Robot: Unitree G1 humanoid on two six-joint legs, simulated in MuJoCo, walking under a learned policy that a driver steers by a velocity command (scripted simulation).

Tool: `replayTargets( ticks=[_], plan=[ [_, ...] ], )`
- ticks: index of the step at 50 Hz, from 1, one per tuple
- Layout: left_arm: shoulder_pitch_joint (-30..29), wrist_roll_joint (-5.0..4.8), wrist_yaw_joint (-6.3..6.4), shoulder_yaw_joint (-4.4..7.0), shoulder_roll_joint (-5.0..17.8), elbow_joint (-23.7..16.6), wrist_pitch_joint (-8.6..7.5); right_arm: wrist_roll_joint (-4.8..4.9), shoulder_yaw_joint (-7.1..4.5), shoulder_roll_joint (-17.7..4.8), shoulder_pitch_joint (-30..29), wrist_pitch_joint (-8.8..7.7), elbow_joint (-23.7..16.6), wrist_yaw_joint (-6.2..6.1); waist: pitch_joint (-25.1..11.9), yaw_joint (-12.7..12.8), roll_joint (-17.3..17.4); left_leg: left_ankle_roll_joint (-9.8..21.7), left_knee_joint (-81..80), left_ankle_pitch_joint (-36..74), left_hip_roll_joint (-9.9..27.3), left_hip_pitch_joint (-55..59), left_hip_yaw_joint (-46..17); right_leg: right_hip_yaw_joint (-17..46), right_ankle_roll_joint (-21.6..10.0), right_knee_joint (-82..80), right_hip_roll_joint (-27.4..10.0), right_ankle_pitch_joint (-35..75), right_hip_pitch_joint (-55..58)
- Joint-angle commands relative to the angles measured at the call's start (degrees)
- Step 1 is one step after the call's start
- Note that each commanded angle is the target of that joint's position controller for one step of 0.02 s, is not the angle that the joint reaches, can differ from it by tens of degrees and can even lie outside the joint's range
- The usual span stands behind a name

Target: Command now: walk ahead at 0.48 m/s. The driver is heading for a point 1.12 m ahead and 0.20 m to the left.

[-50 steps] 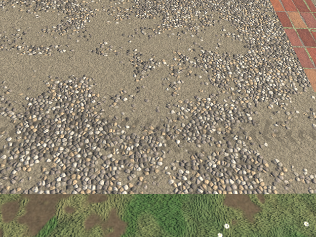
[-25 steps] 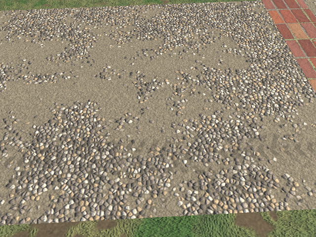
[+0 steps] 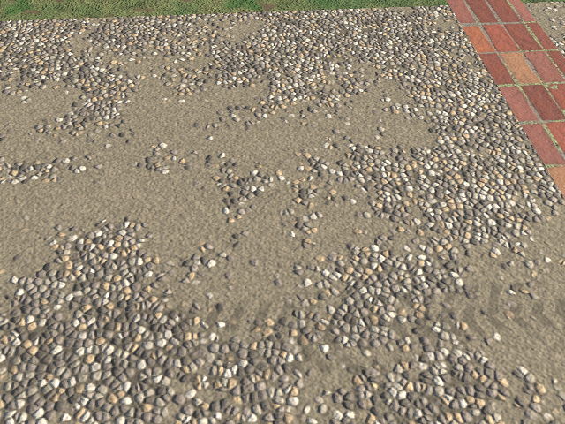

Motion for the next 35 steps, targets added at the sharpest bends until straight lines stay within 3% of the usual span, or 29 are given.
replayTargets(
  ticks=[1, 5, 7, 8, 9, 10, 11, 12, 13, 15, 17, 20, 25, 30, 33, 34, 35],
  plan=[
    [-8.6, -0.36, -0.09, -0.26, 1.7, -5.5, -0.79, 0.01, -1.59, -8.4, 1.7, -0.99, -1.2, -0.48, 4.6, -0.5, 5.9, 6.5, -4.7, 21.9, 14.7, -5.3, -6.0, -2.7, -0.1, -8.0, 1.9, 4.5, 2.2],
    [-8.9, -0.35, 0.61, 0.25, 3.1, -6.5, -1.15, -0.41, -1.71, -9.1, 2.1, -0.6, 0.5, -1.14, 4.0, 0.6, 5.8, 5.6, 0.0, 34.5, 17.4, 1.9, -5.8, -2.8, -3.2, -12.8, 3.6, 0.4, 5.4],
    [-0.9, -0.31, 1.4, 1.21, 4.7, -4.1, -1.68, -0.88, -1.94, -10.1, 0.9, -0.19, 0.9, -1.38, -0.8, 4.2, 6.8, 4.1, 11.2, 50.1, 16.8, 4.0, -4.5, -3.8, -5.3, -14.8, 7.0, -4.9, 15.4],
    [8.5, 0.0, 1.97, 1.96, 5.9, -1.1, -2.2, -0.8, -1.89, -10.2, 0.5, 0.17, 1.0, -1.31, -5.9, 8.1, 5.7, 3.0, 22.4, 50.2, 14.8, 1.4, -2.7, -4.4, -6.8, -18.2, 8.1, -3.9, 26.6],
    [18.2, 1.34, 2.74, 3.16, 9.7, 1.0, -2.62, -0.36, -1.31, -8.7, 0.9, 0.14, -0.3, -1.16, -12.3, 11.2, 2.3, 2.2, 38.1, 34.4, 12.6, -9.5, -1.2, 5.8, -9.6, -18.9, -1.5, -9.6, 41.4],
    [21.9, 2.13, 3.06, 4.78, 15.5, 1.4, -2.35, 1.79, 0.03, -1.7, 8.1, 0.11, -1.5, -0.41, -20.5, 7.8, -11.5, -0.8, 61.5, -7.3, 1.9, -31.6, 1.0, 35.9, -18.2, -23.3, -19.3, -15.7, 58.3],
    [18.1, -0.56, 2.55, 4.33, 12.3, 1.3, -1.68, 0.34, -1.67, -8.4, 4.0, 0.21, -0.7, -0.97, -18.5, 8.0, -3.6, 0.3, 66.9, -14.6, 1.7, -37.1, -7.0, 42.2, -17.6, -29.2, -17.7, -17.8, 54.2],
    [11.6, -1.21, 2.52, 3.62, 9.7, 0.4, -1.76, 0.3, -2.11, -9.0, -1.3, -0.11, -2.6, -0.89, -8.9, 5.6, -2.0, 0.9, 65.7, -9.1, 5.1, -39.4, -7.5, 30.9, -15.6, -30.0, -15.4, -15.5, 45.6],
    [8.7, -0.96, 2.31, 2.81, 6.3, 0.2, -2.27, 0.29, -1.82, -8.0, -3.9, -0.5, -3.1, -0.7, -5.0, 4.4, 0.5, 1.0, 62.5, -5.4, 7.1, -37.7, -7.2, 24.6, -14.2, -31.8, -13.0, -8.6, 38.7],
    [7.7, -1.08, 2.58, 1.89, 3.3, 1.7, -3.1, -1.16, -1.67, -6.2, -3.4, 0.79, -2.6, -0.18, -1.7, 1.0, -0.3, 0.1, 56.9, -3.5, 9.5, -32.0, -6.8, 15.8, -10.9, -34.2, -8.4, -1.0, 29.9],
    [10.0, -1.2, 2.55, 1.76, 3.2, 3.1, -4.06, -1.6, -1.46, -4.5, -3.2, 2.02, -2.3, 0.54, -1.8, 0.0, -0.4, -0.9, 54.7, -2.8, 9.5, -30.4, -5.7, 12.6, -10.9, -35.6, -7.1, 3.8, 28.0],
    [12.9, -1.56, 2.51, 2.07, 4.8, 4.8, -4.64, -1.77, -1.47, -4.5, -9.3, 2.89, -4.3, 1.09, 0.8, 0.2, -0.2, -2.6, 49.4, 1.9, 11.2, -35.6, -3.9, 9.3, -11.3, -38.7, -6.3, 3.9, 27.8],
    [17.2, -1.52, 2.53, 1.65, 4.4, 6.5, -4.27, -1.01, -0.74, -3.9, -21.0, 2.56, -8.0, 1.25, 3.1, 2.9, -0.3, -3.9, 34.1, 11.2, 10.9, -38.1, -1.0, 5.1, -10.1, -39.4, -4.1, 8.6, 30.6],
    [21.8, -0.91, 3.12, 1.61, 5.0, 8.6, -3.83, -0.81, -0.54, -4.5, -27.9, 2.18, -10.5, 0.91, 3.9, 5.1, -1.1, -2.1, 25.2, 11.5, 8.9, -37.9, 0.4, 4.6, -9.9, -36.9, -6.5, 14.6, 38.9],
    [20.6, -0.54, 3.71, 1.91, 6.0, 9.1, -3.48, -0.9, -1.07, -5.5, -26.1, 1.54, -10.6, 0.6, 3.2, 3.1, -1.4, 0.4, 21.6, 5.6, 6.9, -33.4, 0.9, 3.8, -8.8, -31.6, -8.0, 25.6, 42.6],
    [19.6, -0.47, 3.81, 2.06, 6.5, 9.1, -3.38, -0.99, -1.52, -6.2, -22.0, 1.24, -9.4, 0.28, 1.1, 1.1, -1.7, 1.4, 20.3, 3.6, 5.1, -27.6, 1.6, 3.0, -8.0, -26.6, -7.6, 33.4, 42.4],
    [18.6, -0.64, 3.74, 2.1, 6.7, 9.1, -3.13, -1.23, -2.17, -6.9, -13.9, 0.75, -6.6, -0.15, -2.9, -2.5, -0.6, 2.7, 16.7, 4.8, 3.2, -17.9, 2.7, 1.3, -7.0, -17.2, -5.9, 37.2, 40.9]
  ],
)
